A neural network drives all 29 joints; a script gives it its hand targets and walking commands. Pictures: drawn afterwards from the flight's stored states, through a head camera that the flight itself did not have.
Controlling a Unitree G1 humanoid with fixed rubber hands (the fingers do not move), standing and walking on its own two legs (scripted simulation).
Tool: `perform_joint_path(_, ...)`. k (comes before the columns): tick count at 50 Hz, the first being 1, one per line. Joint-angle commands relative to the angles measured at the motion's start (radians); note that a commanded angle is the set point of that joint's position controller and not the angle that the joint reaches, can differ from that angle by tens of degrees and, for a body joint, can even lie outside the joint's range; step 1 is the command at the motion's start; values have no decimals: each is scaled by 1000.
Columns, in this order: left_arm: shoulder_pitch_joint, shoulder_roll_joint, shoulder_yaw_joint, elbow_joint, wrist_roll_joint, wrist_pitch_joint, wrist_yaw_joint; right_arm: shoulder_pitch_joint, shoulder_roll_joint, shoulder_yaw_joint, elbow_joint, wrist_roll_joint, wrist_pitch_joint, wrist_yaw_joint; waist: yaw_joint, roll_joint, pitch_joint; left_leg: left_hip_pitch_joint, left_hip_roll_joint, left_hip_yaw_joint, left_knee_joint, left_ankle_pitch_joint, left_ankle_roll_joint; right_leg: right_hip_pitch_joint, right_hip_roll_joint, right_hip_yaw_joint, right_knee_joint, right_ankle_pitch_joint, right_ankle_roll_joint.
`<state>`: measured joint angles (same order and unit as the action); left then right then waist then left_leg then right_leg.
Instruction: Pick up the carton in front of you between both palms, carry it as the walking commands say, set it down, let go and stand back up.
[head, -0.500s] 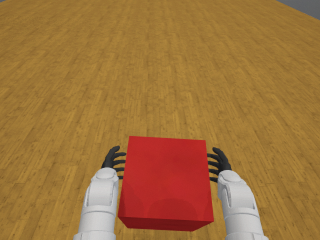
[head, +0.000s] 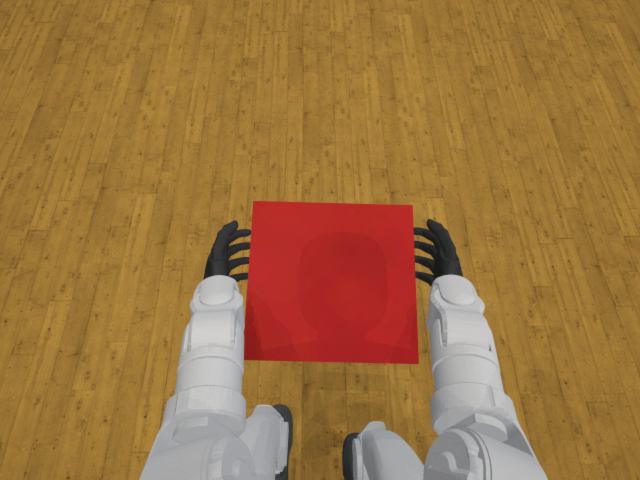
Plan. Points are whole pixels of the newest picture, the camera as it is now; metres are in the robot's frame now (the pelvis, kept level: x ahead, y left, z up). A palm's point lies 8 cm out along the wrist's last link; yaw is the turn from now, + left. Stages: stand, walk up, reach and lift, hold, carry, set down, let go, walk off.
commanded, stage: set down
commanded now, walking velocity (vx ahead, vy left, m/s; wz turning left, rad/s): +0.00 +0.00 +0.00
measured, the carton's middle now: (328, 290) +0.38 +0.00 -0.15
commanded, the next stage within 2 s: none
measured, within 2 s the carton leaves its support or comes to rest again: rests again in 1.86 s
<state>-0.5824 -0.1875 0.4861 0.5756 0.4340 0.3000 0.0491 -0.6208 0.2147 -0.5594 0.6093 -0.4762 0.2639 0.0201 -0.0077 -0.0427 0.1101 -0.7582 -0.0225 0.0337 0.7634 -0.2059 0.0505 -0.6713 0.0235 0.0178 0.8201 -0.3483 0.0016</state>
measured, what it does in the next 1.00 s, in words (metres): lowers itself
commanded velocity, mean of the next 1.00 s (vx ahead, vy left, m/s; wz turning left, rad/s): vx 0.00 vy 0.00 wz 0.00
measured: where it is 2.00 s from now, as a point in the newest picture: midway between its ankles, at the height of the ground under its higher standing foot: outside the picture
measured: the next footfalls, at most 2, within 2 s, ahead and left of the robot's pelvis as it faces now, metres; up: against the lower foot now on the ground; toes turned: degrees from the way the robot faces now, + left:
none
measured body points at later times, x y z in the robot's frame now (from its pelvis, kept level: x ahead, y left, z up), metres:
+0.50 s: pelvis -0.02 -0.01 -0.14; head +0.20 +0.02 +0.25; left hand +0.41 +0.17 -0.23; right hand +0.41 -0.13 -0.21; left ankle +0.10 +0.09 -0.70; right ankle +0.03 -0.12 -0.70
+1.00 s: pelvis -0.04 -0.01 -0.27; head +0.25 +0.04 +0.07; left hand +0.44 +0.20 -0.39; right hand +0.44 -0.10 -0.38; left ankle +0.10 +0.09 -0.70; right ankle +0.03 -0.13 -0.70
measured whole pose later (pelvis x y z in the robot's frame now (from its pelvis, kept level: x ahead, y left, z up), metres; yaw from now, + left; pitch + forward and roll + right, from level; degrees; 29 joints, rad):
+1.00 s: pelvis -0.04 -0.01 -0.27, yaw -3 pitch +44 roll -5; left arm -1.03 0.14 0.31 0.81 0.14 0.21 0.09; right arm -0.98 0.11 -0.42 0.72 -0.12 0.16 -0.24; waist 0.06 -0.08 -0.09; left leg -2.17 0.01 -0.01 1.80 -0.41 0.04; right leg -2.04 0.11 -0.03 1.87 -0.61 0.02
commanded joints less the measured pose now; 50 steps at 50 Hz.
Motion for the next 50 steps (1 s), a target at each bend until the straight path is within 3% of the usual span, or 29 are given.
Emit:
perform_joint_path(1, -511, -750, -507, 27, -177, -143, -195, -425, 689, 452, 81, 160, -119, 184, -19, 52, -679, 464, -59, -168, 92, 283, -35, -261, 110, 43, -6, 126, -24)
perform_joint_path(5, -567, -793, -681, -35, -245, -184, -195, -472, 762, 655, -24, 272, -164, 170, -13, 86, -1036, 480, -65, -172, 247, 455, -41, -413, 128, 33, 118, 203, -1)
perform_joint_path(8, -563, -796, -746, -67, -270, -172, -196, -477, 802, 748, -54, 324, -150, 158, 9, 91, -1166, 390, -79, -150, 318, 429, -47, -497, 136, 25, 198, 199, 12)
perform_joint_path(10, -556, -789, -745, -63, -275, -150, -202, -489, 823, 774, -54, 343, -127, 155, 30, 77, -1176, 265, -91, -124, 348, 342, -47, -531, 139, 25, 242, 169, 19)
perform_joint_path(14, -575, -767, -693, 2, -265, -98, -227, -524, 851, 727, -1, 331, -72, 151, 49, 61, -1096, 5, -99, -95, 392, 127, -46, -608, 147, 20, 316, 44, 23)
perform_joint_path(17, -584, -753, -635, 70, -253, -65, -243, -574, 852, 694, 25, 327, -43, 140, 65, 61, -1054, -111, -99, -87, 438, 42, -37, -694, 147, 21, 359, -22, 26)
perform_joint_path(22, -658, -732, -586, 122, -265, -61, -259, -627, 836, 640, 62, 316, -42, 102, 54, 45, -1078, -247, -105, -77, 536, 37, -37, -777, 157, 15, 433, -26, 27)
perform_joint_path(23, -658, -712, -576, 130, -263, -65, -257, -647, 838, 638, 56, 322, -48, 93, 68, 45, -1083, -262, -106, -75, 552, 39, -37, -807, 160, 11, 453, -29, 29)
perform_joint_path(28, -711, -672, -567, 150, -282, -86, -245, -697, 814, 630, 70, 334, -75, 58, 74, 59, -1140, -330, -108, -71, 640, 54, -44, -895, 177, -4, 545, -30, 29)
perform_joint_path(29, -733, -667, -572, 147, -290, -89, -245, -689, 809, 624, 78, 334, -78, 51, 60, 65, -1148, -341, -107, -68, 659, 52, -47, -907, 181, -7, 560, -32, 28)
perform_joint_path(30, -745, -654, -575, 139, -298, -94, -243, -704, 804, 629, 75, 344, -82, 45, 75, 74, -1163, -347, -106, -66, 674, 56, -48, -922, 184, -8, 582, -31, 28)
perform_joint_path(36, -807, -607, -586, 141, -331, -100, -229, -793, 772, 659, 41, 382, -94, 19, 89, 58, -1210, -411, -103, -66, 767, 55, -50, -1002, 196, -25, 683, -48, 34)
perform_joint_path(37, -801, -598, -576, 156, -329, -97, -227, -803, 763, 660, 46, 387, -94, 14, 105, 62, -1219, -419, -102, -64, 779, 47, -49, -1012, 197, -26, 698, -59, 34)
perform_joint_path(41, -842, -559, -578, 173, -348, -99, -215, -865, 723, 653, 53, 405, -99, 6, 102, 53, -1212, -426, -94, -89, 816, 8, -48, -1108, 203, -44, 771, -83, 37)
perform_joint_path(42, -854, -543, -577, 175, -345, -100, -212, -883, 723, 651, 61, 414, -99, 5, 120, 51, -1209, -420, -93, -90, 826, 1, -46, -1129, 204, -42, 783, -96, 38)
perform_joint_path(45, -896, -511, -572, 180, -359, -108, -205, -925, 710, 647, 82, 429, -106, -1, 135, 45, -1221, -441, -89, -92, 860, -17, -47, -1162, 207, -41, 828, -115, 35)
perform_joint_path(50, -982, -471, -601, 184, -399, -125, -203, -966, 658, 604, 116, 426, -126, -22, 103, 87, -1228, -478, -82, -95, 925, -20, -55, -1212, 210, -56, 907, -112, 24)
